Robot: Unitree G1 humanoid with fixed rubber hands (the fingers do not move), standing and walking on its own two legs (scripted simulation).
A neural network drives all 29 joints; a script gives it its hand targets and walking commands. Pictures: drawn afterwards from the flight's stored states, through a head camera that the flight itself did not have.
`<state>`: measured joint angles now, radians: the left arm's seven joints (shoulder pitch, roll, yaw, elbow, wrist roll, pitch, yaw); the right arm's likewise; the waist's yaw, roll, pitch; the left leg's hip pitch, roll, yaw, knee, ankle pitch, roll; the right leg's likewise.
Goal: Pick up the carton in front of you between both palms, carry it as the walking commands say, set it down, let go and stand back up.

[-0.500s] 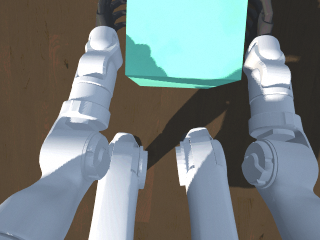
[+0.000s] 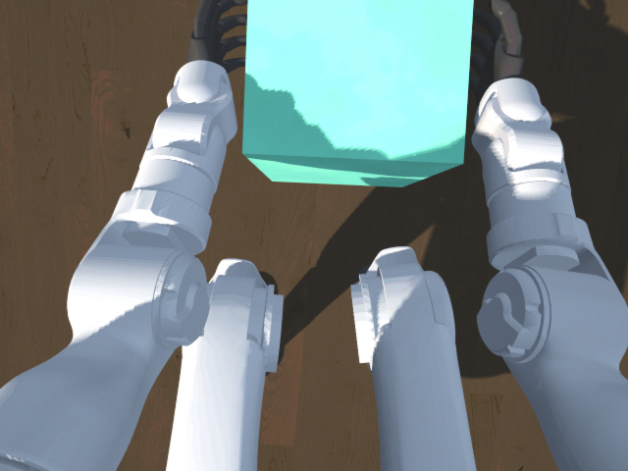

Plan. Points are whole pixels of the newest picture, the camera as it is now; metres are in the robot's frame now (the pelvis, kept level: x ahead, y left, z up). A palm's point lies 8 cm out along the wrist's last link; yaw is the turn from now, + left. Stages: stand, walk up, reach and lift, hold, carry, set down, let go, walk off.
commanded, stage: set down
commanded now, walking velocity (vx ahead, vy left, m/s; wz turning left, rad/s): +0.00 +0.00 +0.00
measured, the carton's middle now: (346, 95) +0.50 -0.07 -0.24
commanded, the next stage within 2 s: let go in 1.90 s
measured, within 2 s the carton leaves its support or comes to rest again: rests again in 0.66 s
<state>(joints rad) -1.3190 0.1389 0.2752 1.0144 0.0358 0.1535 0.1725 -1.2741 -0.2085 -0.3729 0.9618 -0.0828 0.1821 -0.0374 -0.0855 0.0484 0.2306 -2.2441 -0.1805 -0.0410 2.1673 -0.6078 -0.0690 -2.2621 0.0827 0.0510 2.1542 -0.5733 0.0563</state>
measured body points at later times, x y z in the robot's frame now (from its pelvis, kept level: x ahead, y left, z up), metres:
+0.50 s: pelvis -0.01 +0.00 -0.01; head +0.34 -0.03 +0.27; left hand +0.54 +0.08 -0.18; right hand +0.51 -0.23 -0.18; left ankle +0.10 +0.11 -0.35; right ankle +0.11 -0.12 -0.35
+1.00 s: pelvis +0.00 +0.00 -0.01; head +0.35 -0.03 +0.26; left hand +0.55 +0.11 -0.17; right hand +0.51 -0.27 -0.17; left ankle +0.10 +0.11 -0.35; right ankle +0.11 -0.12 -0.35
